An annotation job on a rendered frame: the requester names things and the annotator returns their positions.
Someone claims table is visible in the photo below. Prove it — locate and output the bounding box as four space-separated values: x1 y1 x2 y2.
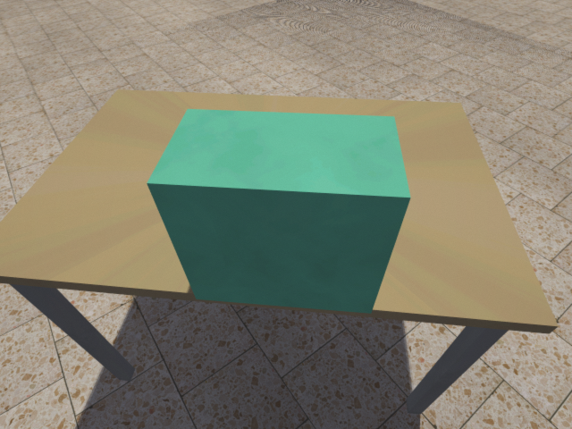
0 89 558 415

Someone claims carton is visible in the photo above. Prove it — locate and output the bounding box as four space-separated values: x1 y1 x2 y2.
147 109 410 314

